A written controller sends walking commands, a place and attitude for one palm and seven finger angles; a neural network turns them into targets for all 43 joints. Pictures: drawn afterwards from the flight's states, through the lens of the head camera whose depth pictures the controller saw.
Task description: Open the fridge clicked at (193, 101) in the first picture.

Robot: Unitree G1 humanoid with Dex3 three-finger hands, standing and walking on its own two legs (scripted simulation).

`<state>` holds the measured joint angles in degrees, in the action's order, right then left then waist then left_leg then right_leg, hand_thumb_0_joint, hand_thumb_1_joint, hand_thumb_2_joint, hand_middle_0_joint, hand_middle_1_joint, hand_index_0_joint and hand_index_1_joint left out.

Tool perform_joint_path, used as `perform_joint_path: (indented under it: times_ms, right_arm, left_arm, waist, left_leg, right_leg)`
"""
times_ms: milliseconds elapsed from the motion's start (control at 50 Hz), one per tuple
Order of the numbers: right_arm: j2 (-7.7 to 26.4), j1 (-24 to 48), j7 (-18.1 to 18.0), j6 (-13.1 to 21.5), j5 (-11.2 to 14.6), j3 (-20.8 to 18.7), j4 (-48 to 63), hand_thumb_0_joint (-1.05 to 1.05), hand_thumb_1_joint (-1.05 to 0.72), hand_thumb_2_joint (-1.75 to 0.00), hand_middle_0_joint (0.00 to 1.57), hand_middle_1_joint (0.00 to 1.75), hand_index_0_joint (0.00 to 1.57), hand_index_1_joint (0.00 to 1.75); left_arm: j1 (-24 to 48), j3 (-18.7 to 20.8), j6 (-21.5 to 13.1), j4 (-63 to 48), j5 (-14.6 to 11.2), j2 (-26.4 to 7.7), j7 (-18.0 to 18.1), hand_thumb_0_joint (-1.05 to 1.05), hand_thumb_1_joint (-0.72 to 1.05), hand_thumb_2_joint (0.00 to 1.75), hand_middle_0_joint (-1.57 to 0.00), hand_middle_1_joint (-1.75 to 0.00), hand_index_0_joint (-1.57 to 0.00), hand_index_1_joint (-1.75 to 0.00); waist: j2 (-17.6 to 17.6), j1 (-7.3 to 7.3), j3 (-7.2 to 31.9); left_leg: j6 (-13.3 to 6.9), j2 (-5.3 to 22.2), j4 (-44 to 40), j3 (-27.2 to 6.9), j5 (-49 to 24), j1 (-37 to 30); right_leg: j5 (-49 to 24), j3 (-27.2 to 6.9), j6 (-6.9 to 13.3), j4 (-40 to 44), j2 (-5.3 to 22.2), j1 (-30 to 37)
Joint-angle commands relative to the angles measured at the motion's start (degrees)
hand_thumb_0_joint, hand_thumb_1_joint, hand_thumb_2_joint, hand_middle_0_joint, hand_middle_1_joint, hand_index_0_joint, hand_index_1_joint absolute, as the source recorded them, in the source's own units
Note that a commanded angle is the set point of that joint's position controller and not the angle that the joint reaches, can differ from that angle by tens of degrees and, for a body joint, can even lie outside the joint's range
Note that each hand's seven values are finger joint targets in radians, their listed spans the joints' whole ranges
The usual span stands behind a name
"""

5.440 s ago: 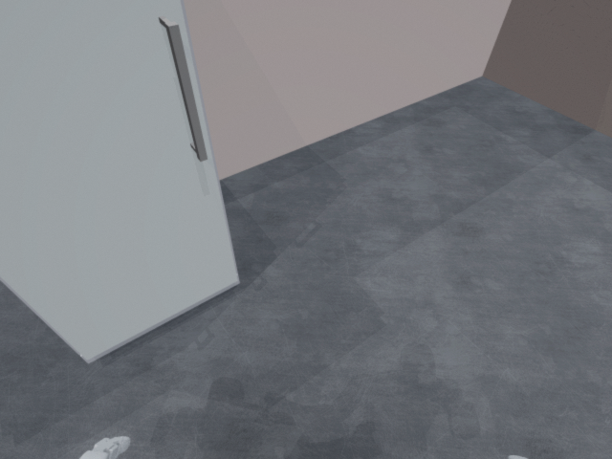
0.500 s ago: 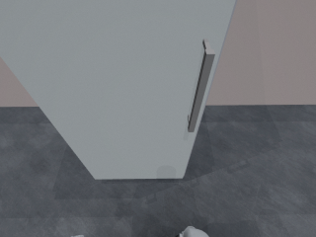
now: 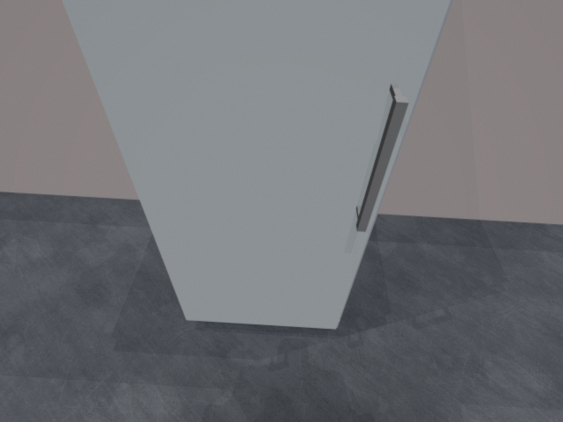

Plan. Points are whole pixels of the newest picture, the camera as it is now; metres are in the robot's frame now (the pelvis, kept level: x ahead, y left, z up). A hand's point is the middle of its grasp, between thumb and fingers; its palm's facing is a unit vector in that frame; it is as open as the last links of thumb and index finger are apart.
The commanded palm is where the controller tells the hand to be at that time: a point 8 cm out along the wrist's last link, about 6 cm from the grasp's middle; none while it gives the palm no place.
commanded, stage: come to a stop and stand still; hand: right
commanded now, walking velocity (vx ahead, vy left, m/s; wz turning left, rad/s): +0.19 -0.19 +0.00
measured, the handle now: (375, 167) +0.53 -0.13 +0.09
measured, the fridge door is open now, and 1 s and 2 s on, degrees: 0 0 0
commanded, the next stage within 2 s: look again from close up in 1.00 s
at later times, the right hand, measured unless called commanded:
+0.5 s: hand out of the picture -0.12 -0.17 -0.16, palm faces +0.17 +0.97 -0.15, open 7.4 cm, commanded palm none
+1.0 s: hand out of the picture +0.05 -0.23 -0.16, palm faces +0.06 +0.97 -0.23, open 7.3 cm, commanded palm none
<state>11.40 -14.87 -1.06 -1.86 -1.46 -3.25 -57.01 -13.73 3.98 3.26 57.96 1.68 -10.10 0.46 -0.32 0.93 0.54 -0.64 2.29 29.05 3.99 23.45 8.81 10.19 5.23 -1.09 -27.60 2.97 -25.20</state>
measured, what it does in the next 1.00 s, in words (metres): steps on the spot: right foot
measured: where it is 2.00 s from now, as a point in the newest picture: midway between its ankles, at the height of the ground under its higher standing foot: outside the picture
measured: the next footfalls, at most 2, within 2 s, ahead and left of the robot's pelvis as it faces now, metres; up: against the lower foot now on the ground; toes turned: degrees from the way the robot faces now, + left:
right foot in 0.46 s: +0.01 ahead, -0.17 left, +0.00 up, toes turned -8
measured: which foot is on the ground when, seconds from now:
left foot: down 0.00-1.00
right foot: up 0.00-0.44, down 0.46-1.00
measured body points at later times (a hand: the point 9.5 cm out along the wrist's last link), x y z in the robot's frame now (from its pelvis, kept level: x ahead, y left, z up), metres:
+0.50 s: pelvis -0.01 -0.04 +0.00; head +0.01 -0.04 +0.45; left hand +0.03 +0.20 -0.15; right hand -0.12 -0.22 -0.15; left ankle -0.04 +0.11 -0.73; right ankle -0.03 -0.16 -0.73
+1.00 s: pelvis +0.02 -0.05 +0.01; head +0.03 -0.04 +0.46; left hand +0.01 +0.16 -0.15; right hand +0.05 -0.29 -0.14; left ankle +0.00 +0.07 -0.73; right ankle -0.03 -0.16 -0.73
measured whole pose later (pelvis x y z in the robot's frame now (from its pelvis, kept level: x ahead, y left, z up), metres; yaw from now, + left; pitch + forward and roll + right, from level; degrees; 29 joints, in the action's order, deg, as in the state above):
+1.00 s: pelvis +0.02 -0.05 +0.01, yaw -2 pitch -1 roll +0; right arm 9.2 -11.9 -2.5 0.7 -0.4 -0.6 -65.2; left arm -16.8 -0.2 -0.8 67.3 0.8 -7.8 2.0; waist -0.8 0.2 -1.1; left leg 1.1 3.3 24.5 5.3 15.4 8.3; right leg 16.3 6.4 0.1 -22.4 1.4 -5.4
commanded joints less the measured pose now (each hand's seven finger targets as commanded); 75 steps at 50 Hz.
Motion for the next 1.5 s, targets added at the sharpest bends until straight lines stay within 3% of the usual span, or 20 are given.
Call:
perform_joint_path:
  times_ms: [0, 80, 180, 260, 360, 400, 460, 520, 580, 640, 700, 820, 1060, 1080, 1100, 1120, 1140, 1180, 1320, 1480]
  right_arm:
    - [10.6, 0.0, -1.0, 0.1, -0.5, -1.1, 2.7, 0.0, -0.9, -0.9, 0.2, 0.3, 0.2, 0.3]
    - [5.0, 0.5, -0.8, 3.6, 0.5, 0.1, 1.0, 0.0, -0.9, -0.9, 0.2, 0.3, 0.2, 0.3]
    - [3.6, -13.4, -1.1, 4.5, 0.4, 0.0, -4.0, 0.0, -0.9, -0.9, 0.2, 0.3, 0.2, 0.3]
    - [3.2, -14.8, -1.2, 4.6, -0.2, -0.2, -5.3, 0.0, -0.9, -0.9, 0.2, 0.3, 0.2, 0.3]
    - [3.7, -11.6, -0.8, 4.1, -0.6, 0.0, -6.4, 0.0, -0.9, -0.9, 0.2, 0.3, 0.2, 0.3]
    - [2.2, -9.5, -0.7, 3.7, 0.2, 0.3, -6.8, 0.0, -0.9, -0.9, 0.2, 0.3, 0.2, 0.3]
    - [-3.5, -10.6, -0.6, 2.8, 0.6, 1.5, -6.0, 0.0, -0.9, -0.9, 0.2, 0.3, 0.2, 0.3]
    - [-3.4, -6.8, -0.6, 1.9, 0.1, 1.8, -6.6, 0.0, -0.9, -0.9, 0.2, 0.3, 0.2, 0.3]
    - [-3.1, -9.4, -0.5, 2.4, 0.7, 1.7, -8.5, 0.0, -0.9, -0.9, 0.2, 0.3, 0.2, 0.3]
    - [-0.4, -10.0, -0.7, 3.3, 0.6, 1.7, -9.6, 0.0, -0.9, -0.9, 0.2, 0.3, 0.2, 0.3]
    - [0.2, -6.7, -0.8, 3.3, 0.6, 2.0, -9.5, 0.0, -0.9, -0.9, 0.2, 0.3, 0.2, 0.3]
    - [1.3, -4.3, -1.2, 2.9, 1.0, 2.0, -8.3, 0.0, -0.9, -0.9, 0.2, 0.3, 0.2, 0.3]
    - [1.7, -2.9, -1.4, 2.5, 1.2, 2.0, -8.0, 0.0, -0.9, -0.9, 0.2, 0.3, 0.2, 0.3]
    - [4.1, -6.3, -3.7, 4.0, 0.3, 2.6, -8.7, 0.0, -0.9, -0.9, 0.2, 0.3, 0.2, 0.3]
    - [5.5, -5.5, -3.2, 4.7, 0.6, 2.0, -6.3, 0.0, -0.9, -0.9, 0.2, 0.3, 0.2, 0.3]
    - [4.5, -3.0, -2.5, 4.8, 0.8, 2.6, -5.9, 0.0, -0.9, -0.9, 0.2, 0.3, 0.2, 0.3]
    - [4.0, -2.9, -2.1, 5.2, 0.8, 2.8, -5.9, 0.0, -0.9, -0.9, 0.2, 0.3, 0.2, 0.3]
    - [3.2, -3.8, -1.8, 5.1, 1.1, 2.6, -5.1, 0.0, -0.9, -0.9, 0.2, 0.3, 0.2, 0.3]
    - [1.6, -3.7, -1.2, 3.1, 0.7, 3.3, -5.5, 0.0, -0.9, -0.9, 0.2, 0.3, 0.2, 0.3]
    - [2.3, -5.0, -0.8, 2.8, 0.6, 3.1, -5.3, 0.0, -0.9, -0.9, 0.2, 0.3, 0.2, 0.3]
  left_arm:
    - [0.9, 1.4, 0.6, -5.2, 0.2, -3.8, -0.3, 0.0, 0.9, 0.9, -0.2, -0.3, -0.2, -0.3]
    - [-8.8, 1.2, -0.3, 0.4, 0.3, -3.7, -1.6, 0.0, 0.9, 0.9, -0.2, -0.3, -0.2, -0.3]
    - [-3.1, 0.7, -1.6, -1.4, 0.5, -4.1, -1.6, 0.0, 0.9, 0.9, -0.2, -0.3, -0.2, -0.3]
    - [-0.8, 0.2, -2.0, -1.8, 0.3, -3.3, -1.5, 0.0, 0.9, 0.9, -0.2, -0.3, -0.2, -0.3]
    - [-2.7, -1.0, -3.1, -0.6, -0.7, -0.1, -1.1, 0.0, 0.9, 0.9, -0.2, -0.3, -0.2, -0.3]
    - [-8.2, -1.5, -4.0, 2.4, -1.0, -0.2, -0.3, 0.0, 0.9, 0.9, -0.2, -0.3, -0.2, -0.3]
    - [-11.9, -0.2, -4.7, 3.2, -0.6, -8.8, 1.2, 0.0, 0.9, 0.9, -0.2, -0.3, -0.2, -0.3]
    - [-6.9, -1.5, -4.6, 4.0, -0.3, -5.1, 2.2, 0.0, 0.9, 0.9, -0.2, -0.3, -0.2, -0.3]
    - [-3.0, -2.3, -4.7, 3.6, -0.7, -4.0, 2.6, 0.0, 0.9, 0.9, -0.2, -0.3, -0.2, -0.3]
    - [-3.0, -2.4, -4.7, 3.7, -1.4, -2.8, 2.4, 0.0, 0.9, 0.9, -0.2, -0.3, -0.2, -0.3]
    - [-3.3, -2.5, -4.4, 4.7, -1.0, -2.5, 2.1, 0.0, 0.9, 0.9, -0.2, -0.3, -0.2, -0.3]
    - [-5.3, -3.1, -4.7, 7.0, -0.9, -2.8, 2.1, 0.0, 0.9, 0.9, -0.2, -0.3, -0.2, -0.3]
    - [-7.3, -3.3, -4.6, 8.6, -1.0, -2.1, 2.2, 0.0, 0.9, 0.9, -0.2, -0.3, -0.2, -0.3]
    - [-2.6, -3.0, -5.4, 3.7, -1.6, -5.3, 1.2, 0.0, 0.9, 0.9, -0.2, -0.3, -0.2, -0.3]
    - [-6.3, -3.0, -4.9, 2.6, -1.1, -2.5, 0.8, 0.0, 0.9, 0.9, -0.2, -0.3, -0.2, -0.3]
    - [-7.1, -3.2, -4.8, 3.3, -1.0, -1.5, 0.8, 0.0, 0.9, 0.9, -0.2, -0.3, -0.2, -0.3]
    - [-8.5, -3.5, -5.5, 3.8, -0.6, -1.0, 0.5, 0.0, 0.9, 0.9, -0.2, -0.3, -0.2, -0.3]
    - [-9.7, -3.4, -5.9, 3.4, -0.6, -2.7, 0.9, 0.0, 0.9, 0.9, -0.2, -0.3, -0.2, -0.3]
    - [-7.2, -3.7, -5.0, 2.3, -0.9, -3.2, 1.1, 0.0, 0.9, 0.9, -0.2, -0.3, -0.2, -0.3]
    - [-7.1, -3.8, -4.7, 2.6, -0.8, -3.3, 0.9, 0.0, 0.9, 0.9, -0.2, -0.3, -0.2, -0.3]
  waist:
    - [7.9, 0.32, -8.2]
    - [10.4, 2.38, -10.9]
    - [9.2, -4.07, -8.0]
    - [10.4, -4.74, -7.3]
    - [12.9, -2.95, -6.1]
    - [8.8, -0.5, -3.9]
    - [-11.8, 0.24, 0.1]
    - [-13.1, -0.04, -6.9]
    - [-8.6, -2.3, -4.5]
    - [-0.2, -2.02, -1.8]
    - [6.0, -1.29, -5.1]
    - [0.2, -1.59, -1.8]
    - [0.0, -1.57, -3.1]
    - [6.7, -2.64, -6.5]
    - [3.9, -0.22, -2.2]
    - [1.5, 0.34, -3.7]
    - [-3.9, -0.08, -0.1]
    - [-3.4, -0.06, 5.2]
    - [1.0, -0.74, -8.2]
    - [0.3, -0.94, -9.6]
  left_leg:
    - [-8.5, 22.2, -29.9, -24.2, 21.8, 19.4]
    - [-0.6, 11.4, -23.7, -9.4, 4.3, 11.3]
    - [-3.9, 15.9, -20.6, -13.1, -0.6, -5.4]
    - [-6.4, 17.6, -20.3, -14.8, 1.1, -5.9]
    - [-5.3, 13.7, -16.5, -8.9, -3.9, 3.9]
    - [-2.3, 9.1, -10.0, -4.7, -6.3, 9.7]
    - [2.4, 2.4, 5.1, 2.6, 2.1, 14.6]
    - [2.2, 3.4, 11.6, 0.5, 2.9, 14.5]
    - [2.3, 3.5, 1.8, -0.3, -5.8, 7.1]
    - [0.8, 5.7, -5.9, -4.1, -26.2, 0.2]
    - [0.0, 6.4, -5.7, -3.9, -28.4, 1.8]
    - [0.2, 5.8, -5.5, -2.3, -28.8, -1.8]
    - [0.0, 5.6, -7.3, -1.8, -27.2, -2.9]
    - [0.2, 7.7, -5.5, -5.7, -48.0, 0.3]
    - [-1.7, 10.1, -4.5, -5.6, -43.5, -2.3]
    - [-2.1, 8.9, -3.9, -4.8, -36.7, -0.4]
    - [-2.1, 7.7, -1.9, -3.5, -35.4, -1.9]
    - [-2.0, 5.1, 0.4, -2.3, -28.9, -3.2]
    - [-0.9, 3.9, -3.7, -2.3, -11.3, 4.7]
    - [-1.0, 4.0, -6.0, -3.4, -4.6, 6.4]
  right_leg:
    - [11.9, -7.1, -1.6, -26.2, -2.3, -4.4]
    - [-0.2, -4.3, -2.1, -32.7, -0.9, -7.3]
    - [2.3, -3.8, -3.1, -29.5, 0.9, -14.2]
    - [7.0, -3.5, -2.8, -23.5, 2.4, -11.8]
    - [9.5, 0.1, -1.0, -5.1, -0.2, 6.9]
    - [-0.1, 1.3, -0.9, 5.1, -1.2, 19.3]
    - [-3.4, -15.6, 6.5, 10.7, 16.0, 22.6]
    - [-10.9, -12.4, 7.7, 13.0, 12.8, 16.1]
    - [-23.8, -5.9, 6.0, 7.3, 9.4, 16.0]
    - [-15.9, -3.6, 2.3, 4.2, 5.2, 14.9]
    - [-9.6, -3.6, 1.4, 6.3, 4.2, 15.1]
    - [-17.1, -3.6, 1.6, 7.5, 4.7, 18.1]
    - [-14.7, -3.4, 1.5, 8.6, 4.8, 18.2]
    - [-18.1, -2.4, 0.4, -4.6, 4.6, 10.2]
    - [1.8, -3.1, 1.2, -2.0, 2.4, 11.0]
    - [3.7, -3.5, 1.6, 2.3, 2.0, 11.2]
    - [-4.0, -3.7, 1.6, 2.1, 2.1, 12.4]
    - [-15.0, -4.9, 2.5, 1.2, 3.9, 16.2]
    - [-0.2, -5.5, 3.3, 6.1, 3.5, 10.4]
    - [8.9, -5.4, 3.2, 8.9, 2.5, 9.0]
